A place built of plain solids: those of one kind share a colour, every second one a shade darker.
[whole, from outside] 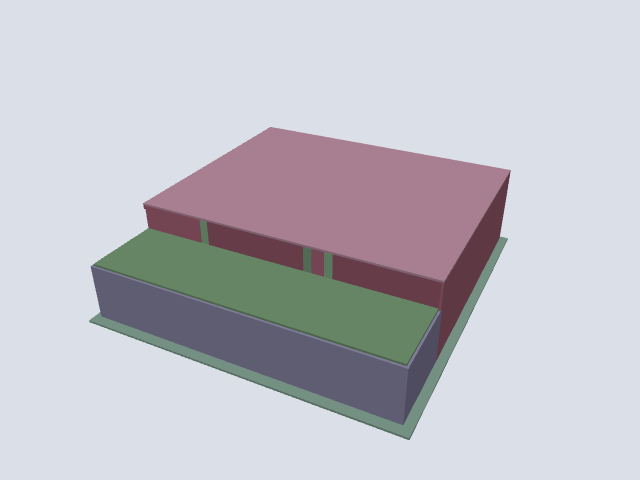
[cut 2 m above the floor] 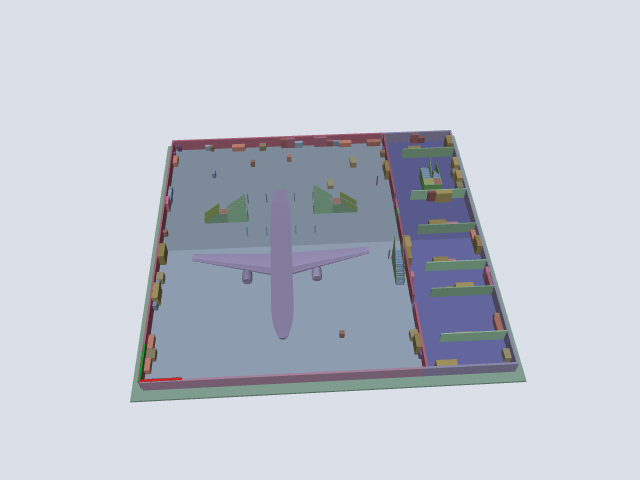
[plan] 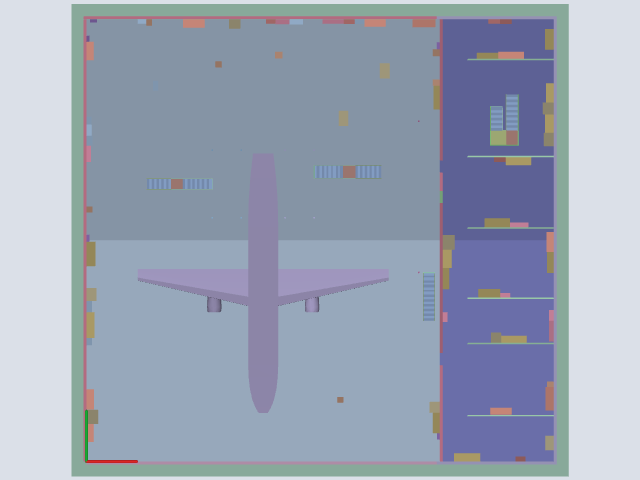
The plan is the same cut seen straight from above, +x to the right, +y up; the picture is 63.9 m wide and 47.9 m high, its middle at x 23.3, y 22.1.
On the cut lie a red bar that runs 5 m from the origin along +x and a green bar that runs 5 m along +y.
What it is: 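A hangar bay with a two-storey annex along one side, with a regional jet in dock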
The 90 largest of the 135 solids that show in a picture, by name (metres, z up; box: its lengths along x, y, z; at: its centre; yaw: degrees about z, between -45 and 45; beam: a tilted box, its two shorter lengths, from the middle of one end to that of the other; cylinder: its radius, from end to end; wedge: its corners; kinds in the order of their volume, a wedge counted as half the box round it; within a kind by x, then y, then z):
{
 "floor_site_1": {"box": [49.63, 47.14, 0.3], "at": [23.32, 22.07, -0.45]},
 "roof_bay_1": {"box": [35.86, 44.74, 0.3], "at": [17.63, 22.07, 12.46]},
 "floor_bay_1": {"box": [35.26, 22.07, 0.3], "at": [17.63, 11.04, -0.15]},
 "floor_bay_2": {"box": [35.26, 22.07, 0.3], "at": [17.63, 33.1, -0.15]},
 "wall_bay_1": {"box": [0.3, 44.14, 12.31], "at": [-0.15, 22.07, 6.16]},
 "wall_bay_2": {"box": [35.86, 0.3, 12.31], "at": [17.63, 44.29, 6.16]},
 "wall_bay_3": {"box": [0.3, 9.61, 12.31], "at": [35.41, 4.81, 6.16]},
 "wall_bay_4": {"box": [0.3, 14.99, 12.31], "at": [35.41, 18.31, 6.16]},
 "wall_bay_5": {"box": [0.3, 1.83, 12.31], "at": [35.41, 27.91, 6.16]},
 "wall_bay_6": {"box": [0.3, 14.11, 12.31], "at": [35.41, 37.08, 6.16]},
 "wall_annex_1": {"box": [11.97, 0.3, 8.3], "at": [40.95, -0.15, 4.15]},
 "wall_annex_2": {"box": [11.97, 0.3, 8.3], "at": [40.95, 44.29, 4.15]},
 "wall_annex_3": {"box": [0.3, 44.14, 8.3], "at": [46.78, 22.07, 4.15]},
 "floor_annex_ground_1": {"box": [11.37, 22.07, 0.3], "at": [40.95, 11.04, -0.15]},
 "floor_annex_ground_2": {"box": [11.37, 22.07, 0.3], "at": [40.95, 33.1, -0.15]},
 "roof_annex_1": {"box": [11.37, 44.14, 0.3], "at": [40.95, 22.07, 8.45]},
 "aircraft_1": {"wedge": [[5.11, 18.06, 2.45], [5.11, 18.35, 2.57], [5.11, 19.22, 2.49], [5.11, 19.22, 2.5], [16.8, 15.36, 1.6], [16.8, 16.33, 2.11], [16.8, 19.22, 1.74], [16.8, 19.22, 1.82]]},
 "aircraft_2": {"wedge": [[5.11, 18.06, 2.45], [5.11, 18.06, 2.49], [5.11, 18.08, 2.52], [5.11, 18.35, 2.57], [16.8, 15.36, 1.6], [16.8, 15.36, 1.75], [16.8, 15.38, 1.88], [16.8, 16.33, 2.11]]},
 "aircraft_3": {"wedge": [[16.13, 9.66, 2.65], [16.13, 16.68, 2.65], [16.28, 9.66, 2.0], [16.28, 16.68, 2.0], [16.69, 9.66, 1.48], [16.69, 16.68, 1.48], [17.3, 9.66, 1.19], [17.3, 16.68, 1.19], [17.96, 9.66, 1.19], [17.96, 16.68, 1.19], [18.57, 9.66, 1.48], [18.57, 16.68, 1.48], [18.98, 9.66, 2.0], [18.98, 16.68, 2.0], [19.13, 9.66, 2.65], [19.13, 16.68, 2.65]]},
 "aircraft_4": {"wedge": [[16.13, 9.66, 2.65], [16.18, 8.44, 2.63], [16.28, 9.66, 2.0], [16.32, 8.44, 2.0], [16.69, 9.66, 1.48], [16.72, 8.44, 1.5], [17.3, 9.66, 1.19], [17.31, 8.44, 1.22], [17.95, 8.44, 1.22], [17.96, 9.66, 1.19], [18.54, 8.44, 1.5], [18.57, 9.66, 1.48], [18.94, 8.44, 2.0], [18.98, 9.66, 2.0], [19.09, 8.44, 2.63], [19.13, 9.66, 2.65]]},
 "aircraft_5": {"wedge": [[16.13, 16.68, 2.65], [16.13, 23.4, 2.65], [16.28, 16.68, 2.0], [16.28, 23.4, 2.0], [16.69, 16.68, 1.48], [16.69, 23.4, 1.48], [17.3, 16.68, 1.19], [17.3, 23.4, 1.19], [17.96, 16.68, 1.19], [17.96, 23.4, 1.19], [18.57, 16.68, 1.48], [18.57, 23.4, 1.48], [18.98, 16.68, 2.0], [18.98, 23.4, 2.0], [19.13, 16.68, 2.65], [19.13, 23.4, 2.65]]},
 "aircraft_6": {"wedge": [[16.13, 23.4, 2.65], [16.18, 25.84, 2.69], [16.28, 23.4, 2.0], [16.32, 25.84, 2.06], [16.69, 23.4, 1.48], [16.72, 25.84, 1.56], [17.3, 23.4, 1.19], [17.31, 25.84, 1.28], [17.95, 25.84, 1.28], [17.96, 23.4, 1.19], [18.54, 25.84, 1.56], [18.57, 23.4, 1.48], [18.94, 25.84, 2.06], [18.98, 23.4, 2.0], [19.09, 25.84, 2.69], [19.13, 23.4, 2.65]]},
 "aircraft_7": {"wedge": [[16.18, 8.44, 2.63], [16.31, 7.21, 2.6], [16.32, 8.44, 2.0], [16.44, 7.21, 2.03], [16.72, 8.44, 1.5], [16.81, 7.21, 1.57], [17.31, 8.44, 1.22], [17.34, 7.21, 1.32], [17.92, 7.21, 1.32], [17.95, 8.44, 1.22], [18.45, 7.21, 1.57], [18.54, 8.44, 1.5], [18.82, 7.21, 2.03], [18.94, 8.44, 2.0], [18.95, 7.21, 2.6], [19.09, 8.44, 2.63]]},
 "aircraft_8": {"wedge": [[16.18, 25.84, 2.69], [16.32, 25.84, 2.06], [16.34, 28.28, 2.85], [16.47, 28.28, 2.29], [16.72, 25.84, 1.56], [16.83, 28.28, 1.84], [17.31, 25.84, 1.28], [17.34, 28.28, 1.59], [17.92, 28.28, 1.59], [17.95, 25.84, 1.28], [18.43, 28.28, 1.84], [18.54, 25.84, 1.56], [18.79, 28.28, 2.29], [18.92, 28.28, 2.85], [18.94, 25.84, 2.06], [19.09, 25.84, 2.69]]},
 "aircraft_9": {"wedge": [[16.31, 7.21, 2.6], [16.44, 7.21, 2.03], [16.55, 6.15, 2.56], [16.66, 6.15, 2.09], [16.81, 7.21, 1.57], [16.96, 6.15, 1.72], [17.34, 7.21, 1.32], [17.39, 6.15, 1.51], [17.87, 6.15, 1.51], [17.92, 7.21, 1.32], [18.3, 6.15, 1.72], [18.45, 7.21, 1.57], [18.6, 6.15, 2.09], [18.71, 6.15, 2.56], [18.82, 7.21, 2.03], [18.95, 7.21, 2.6]]},
 "aircraft_10": {"wedge": [[16.34, 28.28, 2.85], [16.47, 28.28, 2.29], [16.61, 30.72, 3.1], [16.71, 30.72, 2.66], [16.83, 28.28, 1.84], [16.99, 30.72, 2.3], [17.34, 28.28, 1.59], [17.4, 30.72, 2.11], [17.86, 30.72, 2.11], [17.92, 28.28, 1.59], [18.27, 30.72, 2.3], [18.43, 28.28, 1.84], [18.55, 30.72, 2.66], [18.65, 30.72, 3.1], [18.79, 28.28, 2.29], [18.92, 28.28, 2.85]]},
 "aircraft_11": {"wedge": [[18.45, 15.36, 1.6], [18.45, 16.33, 2.11], [18.45, 19.22, 1.74], [18.45, 19.22, 1.82], [30.15, 18.06, 2.45], [30.15, 18.35, 2.57], [30.15, 19.22, 2.49], [30.15, 19.22, 2.5]]},
 "aircraft_12": {"wedge": [[18.45, 15.36, 1.6], [18.45, 15.36, 1.75], [18.45, 15.38, 1.88], [18.45, 16.33, 2.11], [30.15, 18.06, 2.45], [30.15, 18.06, 2.49], [30.15, 18.08, 2.52], [30.15, 18.35, 2.57]]},
 "door_bay_1": {"box": [35.26, 0.3, 11.71], "at": [17.63, -0.15, 5.86]},
 "rack_1": {"box": [0.8, 2.57, 2.58], "at": [0.4, 13.61, 1.29]},
 "rack_2": {"box": [0.89, 2.45, 2.45], "at": [0.44, 20.69, 1.23]},
 "rack_3": {"box": [0.71, 2.04, 2.3], "at": [34.91, 3.84, 1.15]},
 "rack_4": {"box": [0.64, 2.39, 2.57], "at": [34.94, 36.31, 1.28]},
 "rack_5": {"box": [0.63, 2.11, 2.22], "at": [35.87, 18.24, 1.11]},
 "rack_6": {"box": [0.88, 1.83, 2.2], "at": [36.0, 20.21, 1.1]},
 "rack_7": {"box": [2.62, 0.83, 2.53], "at": [37.98, 0.41, 1.26]},
 "rack_8": {"box": [2.16, 0.61, 2.42], "at": [40.01, 40.49, 1.21]},
 "rack_9": {"box": [2.18, 0.84, 2.38], "at": [40.19, 16.78, 1.19]},
 "rack_10": {"box": [2.55, 0.89, 2.41], "at": [40.99, 23.82, 1.21]},
 "rack_11": {"box": [2.54, 0.69, 2.01], "at": [42.65, 12.19, 1.0]},
 "rack_12": {"box": [2.53, 0.8, 2.2], "at": [43.11, 29.95, 1.1]},
 "rack_13": {"box": [0.88, 1.84, 2.33], "at": [46.19, 33.71, 1.17]},
 "rack_14": {"box": [0.89, 2.09, 2.48], "at": [46.19, 42.12, 1.24]},
 "rack_15": {"box": [0.77, 1.92, 2.55], "at": [46.25, 36.78, 1.27]},
 "rack_16": {"box": [0.69, 2.1, 2.17], "at": [46.29, 19.86, 1.08]},
 "wall_part_annex_ground_1": {"box": [8.62, 0.15, 3.85], "at": [42.32, 4.58, 1.93]},
 "wall_part_annex_ground_2": {"box": [8.62, 0.15, 3.85], "at": [42.32, 11.77, 1.93]},
 "wall_part_annex_ground_3": {"box": [8.62, 0.15, 3.85], "at": [42.32, 16.29, 1.93]},
 "wall_part_annex_ground_4": {"box": [8.62, 0.15, 3.85], "at": [42.32, 23.3, 1.93]},
 "wall_part_annex_ground_5": {"box": [8.62, 0.15, 3.85], "at": [42.32, 30.43, 1.93]},
 "wall_part_annex_ground_6": {"box": [8.62, 0.15, 3.85], "at": [42.32, 40.11, 1.93]},
 "bench_1": {"box": [0.72, 1.79, 0.92], "at": [0.36, 2.85, 0.46]},
 "bench_2": {"box": [0.73, 1.84, 0.93], "at": [0.36, 40.96, 0.47]},
 "bench_3": {"box": [0.75, 2.04, 0.92], "at": [0.37, 6.19, 0.46]},
 "bench_4": {"box": [2.16, 0.85, 0.91], "at": [10.72, 43.72, 0.46]},
 "bench_5": {"box": [2.11, 0.77, 0.9], "at": [28.8, 43.76, 0.45]},
 "bench_6": {"box": [2.3, 0.81, 0.88], "at": [33.68, 43.74, 0.44]},
 "bench_7": {"box": [2.16, 0.72, 0.92], "at": [41.37, 5.01, 0.46]},
 "bench_8": {"box": [2.57, 0.7, 0.93], "at": [42.38, 40.53, 0.47]},
 "bench_9": {"box": [0.84, 2.34, 0.94], "at": [46.21, 6.26, 0.47]},
 "bench_10": {"box": [0.72, 2.0, 0.88], "at": [46.27, 21.91, 0.44]},
 "crate_1": {"box": [0.99, 1.29, 1.19], "at": [0.49, 16.65, 0.59]},
 "crate_2": {"box": [1.18, 1.43, 0.85], "at": [0.59, 4.46, 0.42]},
 "crate_3": {"box": [1.14, 0.96, 0.96], "at": [14.8, 43.66, 0.48]},
 "crate_4": {"box": [0.95, 1.54, 0.76], "at": [25.64, 34.23, 0.38]},
 "crate_5": {"box": [1.02, 1.54, 1.11], "at": [29.76, 38.98, 0.56]},
 "crate_6": {"box": [1.04, 1.11, 1.12], "at": [34.74, 5.42, 0.56]},
 "crate_7": {"box": [1.18, 1.47, 0.67], "at": [36.15, 21.86, 0.34]},
 "crate_8": {"box": [1.1, 1.19, 1.21], "at": [46.08, 35.23, 0.6]},
 "crate_9": {"box": [0.99, 1.35, 1.26], "at": [46.14, 32.12, 0.63]},
 "crate_10": {"box": [0.85, 1.44, 0.98], "at": [46.21, 1.85, 0.49]},
 "floor_l1a_1": {"box": [1.18, 0.99, 2.34], "at": [9.02, 27.69, 1.12]},
 "floor_l1a_2": {"box": [1.26, 1.23, 2.45], "at": [26.2, 28.89, 1.18]},
 "floor_l1a_3": {"box": [1.15, 1.43, 2.54], "at": [42.45, 32.33, 1.22]},
 "wall_bay_lintel_1": {"box": [0.3, 1.2, 10.11], "at": [35.41, 10.21, 7.25]},
 "wall_bay_lintel_2": {"box": [0.3, 1.2, 5.96], "at": [35.41, 26.4, 9.33]},
 "wall_bay_lintel_3": {"box": [0.3, 1.2, 10.11], "at": [35.41, 29.43, 7.25]},
 "lockers_1": {"box": [0.46, 1.63, 1.88], "at": [0.23, 30.71, 0.94]},
 "lockers_2": {"box": [1.4, 0.5, 1.95], "at": [19.55, 43.89, 0.97]},
 "lockers_3": {"box": [2.11, 0.46, 1.92], "at": [24.62, 43.91, 0.96]},
 "lockers_4": {"box": [1.85, 0.49, 1.82], "at": [43.19, 23.62, 0.91]},
 "lockers_5": {"box": [0.47, 2.07, 1.83], "at": [46.4, 13.0, 0.92]},
 "lockers_6": {"box": [0.47, 1.08, 1.92], "at": [46.4, 14.58, 0.96]},
 "floor_1": {"box": [1.51, 1.41, 2.54], "at": [41.12, 32.32, 1.22]},
 "wall_stair_1": {"box": [0.1, 2.32, 6.6], "at": [40.32, 34.17, 3.25]},
 "wall_stair_2": {"box": [2.76, 0.1, 6.6], "at": [41.65, 31.56, 3.25]},
 "step_1": {"box": [0.32, 1.23, 4.65], "at": [23.1, 28.89, 2.27]},
 "step_2": {"box": [1.1, 0.32, 3.01], "at": [34.17, 17.51, 1.46]},
 "cabinet_1": {"box": [1.17, 0.45, 1.81], "at": [40.68, 43.92, 0.91]},
 "cabinet_2": {"box": [1.18, 0.47, 1.95], "at": [41.26, 30.12, 0.97]}
}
